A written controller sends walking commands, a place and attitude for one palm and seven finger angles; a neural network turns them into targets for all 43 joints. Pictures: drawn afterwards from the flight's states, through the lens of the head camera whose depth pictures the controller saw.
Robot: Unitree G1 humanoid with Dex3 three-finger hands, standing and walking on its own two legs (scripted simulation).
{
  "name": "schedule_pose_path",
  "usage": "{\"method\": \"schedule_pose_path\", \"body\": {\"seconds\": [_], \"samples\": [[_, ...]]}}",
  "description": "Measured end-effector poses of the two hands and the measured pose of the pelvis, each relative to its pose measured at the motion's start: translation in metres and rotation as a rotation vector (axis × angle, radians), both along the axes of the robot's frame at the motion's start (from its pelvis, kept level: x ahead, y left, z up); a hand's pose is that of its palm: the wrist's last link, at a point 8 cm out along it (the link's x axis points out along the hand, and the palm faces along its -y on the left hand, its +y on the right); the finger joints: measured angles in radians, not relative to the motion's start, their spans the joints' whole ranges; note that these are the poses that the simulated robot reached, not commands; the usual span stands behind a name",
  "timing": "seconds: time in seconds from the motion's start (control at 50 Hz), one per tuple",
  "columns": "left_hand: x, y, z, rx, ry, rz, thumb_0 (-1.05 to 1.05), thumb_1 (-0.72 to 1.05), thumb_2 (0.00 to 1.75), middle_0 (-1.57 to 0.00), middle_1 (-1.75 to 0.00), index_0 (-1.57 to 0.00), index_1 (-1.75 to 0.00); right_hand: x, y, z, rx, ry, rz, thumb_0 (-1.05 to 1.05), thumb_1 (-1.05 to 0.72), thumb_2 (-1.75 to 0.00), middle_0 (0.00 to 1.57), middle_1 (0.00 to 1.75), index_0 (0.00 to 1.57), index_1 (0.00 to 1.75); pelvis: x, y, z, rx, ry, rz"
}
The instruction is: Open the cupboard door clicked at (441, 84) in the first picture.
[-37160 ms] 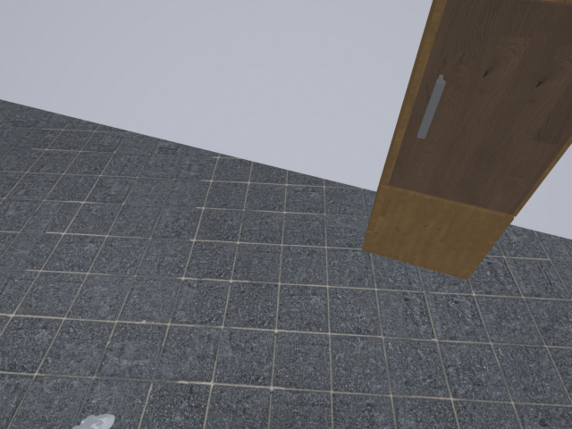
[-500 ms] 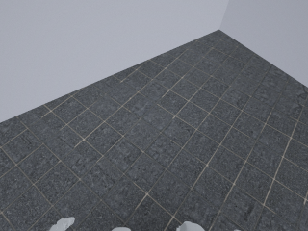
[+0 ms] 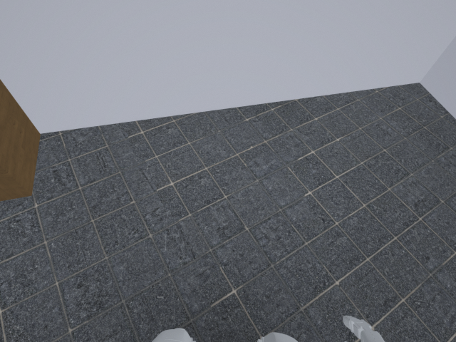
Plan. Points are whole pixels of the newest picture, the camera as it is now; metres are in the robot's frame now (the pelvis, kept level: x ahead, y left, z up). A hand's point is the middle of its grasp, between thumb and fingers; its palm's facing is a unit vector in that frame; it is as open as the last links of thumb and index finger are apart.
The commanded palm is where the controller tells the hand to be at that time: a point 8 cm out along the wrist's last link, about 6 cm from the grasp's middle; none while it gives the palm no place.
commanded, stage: turn to face it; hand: left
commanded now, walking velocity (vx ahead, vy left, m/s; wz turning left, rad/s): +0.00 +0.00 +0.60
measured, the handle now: out of the picture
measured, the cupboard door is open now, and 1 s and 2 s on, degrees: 42 42 42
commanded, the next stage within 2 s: take the last steps up to it in 1.56 s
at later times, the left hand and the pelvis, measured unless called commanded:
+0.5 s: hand out of the picture +0.04 +0.15 -0.14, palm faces +0.28 -0.93 -0.25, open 7.4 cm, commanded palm none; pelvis +0.02 -0.05 +0.02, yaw +18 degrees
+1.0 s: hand out of the picture +0.01 +0.17 -0.14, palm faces +0.57 -0.77 -0.30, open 7.4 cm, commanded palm none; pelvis +0.05 -0.08 +0.00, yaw +36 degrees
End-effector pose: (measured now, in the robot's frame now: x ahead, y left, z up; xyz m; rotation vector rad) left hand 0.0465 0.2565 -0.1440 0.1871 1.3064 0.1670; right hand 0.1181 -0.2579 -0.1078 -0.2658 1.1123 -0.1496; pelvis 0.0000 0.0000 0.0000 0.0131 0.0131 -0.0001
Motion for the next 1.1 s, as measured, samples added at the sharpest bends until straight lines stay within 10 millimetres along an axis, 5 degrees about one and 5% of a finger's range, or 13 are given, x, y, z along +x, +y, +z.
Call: {"method": "schedule_pose_path", "body": {"seconds": [0.16, 0.3, 0.46, 0.68, 0.88, 1.0, 1.1], "samples": [[0.015, 0.003, 0.026, 0.034, -0.092, 0.067, 0.01, 0.91, 0.9, -0.2, -0.3, -0.2, -0.3, -0.007, 0.002, 0.0, 0.016, 0.081, 0.059, 0.0, -0.9, -0.9, 0.2, 0.3, 0.2, 0.3, 0.001, -0.013, 0.013, -0.024, 0.009, 0.085], [0.021, -0.021, 0.037, 0.094, -0.176, 0.107, 0.01, 0.91, 0.9, -0.2, -0.3, -0.2, -0.3, -0.003, -0.024, -0.025, 0.059, 0.137, 0.087, 0.0, -0.9, -0.9, 0.2, 0.3, 0.2, 0.3, 0.006, -0.044, 0.003, -0.007, 0.02, 0.172], [-0.017, -0.055, 0.041, 0.055, -0.11, 0.213, 0.01, 0.91, 0.9, -0.2, -0.3, -0.2, -0.3, 0.037, -0.03, -0.013, 0.055, 0.151, 0.179, 0.01, -0.91, -0.9, 0.2, 0.3, 0.19, 0.3, 0.017, -0.055, 0.017, 0.03, 0.002, 0.286], [-0.087, -0.045, 0.0, 0.0, -0.003, 0.424, 0.01, 0.91, 0.9, -0.21, -0.3, -0.2, -0.3, 0.117, 0.028, -0.002, -0.001, 0.011, 0.417, 0.0, -0.91, -0.9, 0.2, 0.3, 0.19, 0.3, 0.024, -0.04, -0.001, 0.007, 0.0, 0.43], [-0.07, -0.037, 0.031, 0.075, -0.12, 0.516, 0.01, 0.91, 0.9, -0.2, -0.3, -0.2, -0.3, 0.125, 0.029, -0.003, 0.004, 0.078, 0.51, 0.0, -0.9, -0.9, 0.2, 0.3, 0.2, 0.3, 0.036, -0.057, 0.012, -0.026, -0.011, 0.546], [-0.067, -0.06, 0.037, 0.136, -0.162, 0.562, 0.01, 0.91, 0.9, -0.2, -0.3, -0.2, -0.3, 0.149, 0.018, -0.024, 0.029, 0.115, 0.549, 0.01, -0.9, -0.9, 0.2, 0.3, 0.2, 0.3, 0.052, -0.076, 0.003, -0.008, -0.009, 0.632], [-0.081, -0.088, 0.039, 0.093, -0.115, 0.637, 0.01, 0.91, 0.9, -0.2, -0.3, -0.2, -0.3, 0.167, 0.026, -0.013, 0.019, 0.138, 0.601, 0.01, -0.91, -0.9, 0.2, 0.3, 0.2, 0.3, 0.06, -0.076, 0.013, 0.007, -0.002, 0.702]]}}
